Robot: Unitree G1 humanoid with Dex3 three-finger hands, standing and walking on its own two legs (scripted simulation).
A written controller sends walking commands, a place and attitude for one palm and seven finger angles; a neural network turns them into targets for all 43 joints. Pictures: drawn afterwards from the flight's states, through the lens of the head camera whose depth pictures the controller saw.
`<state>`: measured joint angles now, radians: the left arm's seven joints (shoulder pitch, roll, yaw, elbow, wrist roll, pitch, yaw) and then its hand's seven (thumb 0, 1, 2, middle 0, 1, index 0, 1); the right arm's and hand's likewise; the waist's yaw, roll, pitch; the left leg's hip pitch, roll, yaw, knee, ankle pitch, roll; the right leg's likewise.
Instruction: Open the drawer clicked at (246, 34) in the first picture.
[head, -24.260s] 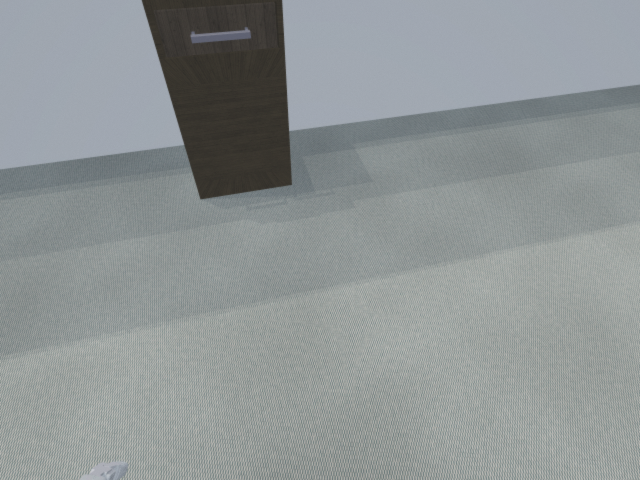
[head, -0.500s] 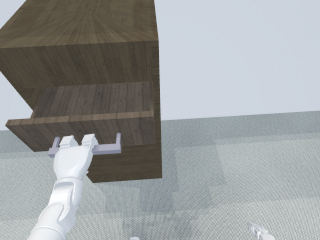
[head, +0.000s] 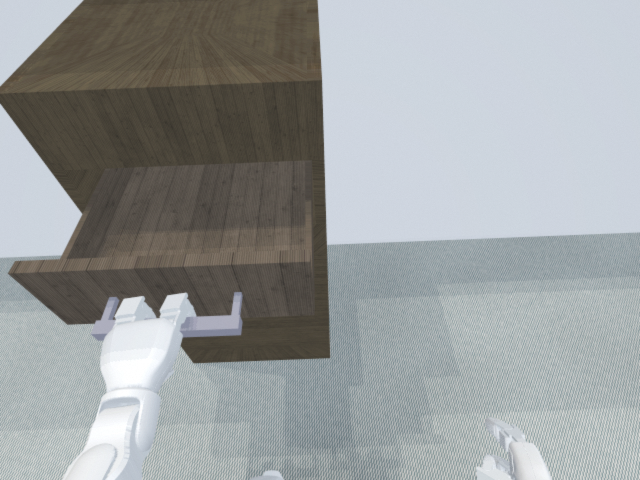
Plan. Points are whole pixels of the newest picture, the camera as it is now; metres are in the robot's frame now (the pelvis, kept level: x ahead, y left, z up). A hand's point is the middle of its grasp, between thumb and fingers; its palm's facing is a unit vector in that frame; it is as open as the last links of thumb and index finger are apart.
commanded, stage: pull the drawer open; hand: left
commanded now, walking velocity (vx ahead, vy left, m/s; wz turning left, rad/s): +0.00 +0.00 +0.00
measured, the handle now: (171, 314) +0.33 +0.23 +0.00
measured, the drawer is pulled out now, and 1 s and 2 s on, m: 0.20 0.30 0.30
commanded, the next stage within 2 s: open the thumb to release the handle in 0.98 s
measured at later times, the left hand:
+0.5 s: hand (152, 412) +0.21 +0.23 -0.02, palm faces -0.01 -0.09 -1.00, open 5.7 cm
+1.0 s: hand (142, 451) +0.17 +0.22 -0.02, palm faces -0.03 -0.10 -0.99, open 5.7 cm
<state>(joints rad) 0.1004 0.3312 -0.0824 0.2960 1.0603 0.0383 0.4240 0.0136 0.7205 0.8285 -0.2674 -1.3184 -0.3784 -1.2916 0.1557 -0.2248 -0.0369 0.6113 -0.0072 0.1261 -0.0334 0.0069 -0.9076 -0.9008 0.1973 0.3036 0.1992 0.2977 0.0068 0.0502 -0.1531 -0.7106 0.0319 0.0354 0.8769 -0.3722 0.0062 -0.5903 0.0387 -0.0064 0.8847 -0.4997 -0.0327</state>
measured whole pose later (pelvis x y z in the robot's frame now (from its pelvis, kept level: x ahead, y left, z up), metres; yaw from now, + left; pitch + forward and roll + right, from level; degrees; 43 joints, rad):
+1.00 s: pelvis +0.00 -0.01 -0.02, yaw +0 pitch +12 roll +1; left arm 0.55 0.34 -0.05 -0.07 1.05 -0.04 0.48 0.02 0.73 0.80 -0.26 -1.31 -0.39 -1.30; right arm 0.12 -0.22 -0.02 0.53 -0.04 0.13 0.03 0.01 -0.91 -0.90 0.20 0.30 0.20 0.30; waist 0.05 0.05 -0.16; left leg -0.78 0.03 0.03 0.99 -0.42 -0.01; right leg -0.66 0.04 -0.02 1.02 -0.57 -0.05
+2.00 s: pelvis -0.02 +0.00 -0.02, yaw +2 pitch +11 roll -1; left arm 0.38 0.32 -0.13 0.03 1.06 0.05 0.48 0.00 -0.49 0.30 -0.30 -1.20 -0.33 -1.24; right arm 0.14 -0.22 -0.01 0.56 -0.03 0.13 -0.01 0.01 -0.91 -0.90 0.20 0.30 0.20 0.30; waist 0.06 0.07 -0.15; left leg -0.78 0.01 -0.01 0.98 -0.39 0.00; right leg -0.64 0.03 -0.05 0.99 -0.54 -0.04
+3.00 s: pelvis +0.01 +0.01 +0.03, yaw +1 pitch +4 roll +0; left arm 0.49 0.43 -0.06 -0.39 0.91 0.08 0.18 0.00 -0.50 0.30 -0.32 -1.20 -0.33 -1.21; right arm 0.12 -0.24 0.01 0.53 0.01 0.12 0.01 0.01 -0.91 -0.90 0.20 0.30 0.20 0.30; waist 0.09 0.10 -0.10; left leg -0.44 0.00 0.02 0.69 -0.31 0.01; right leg -0.31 0.02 -0.02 0.68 -0.43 -0.02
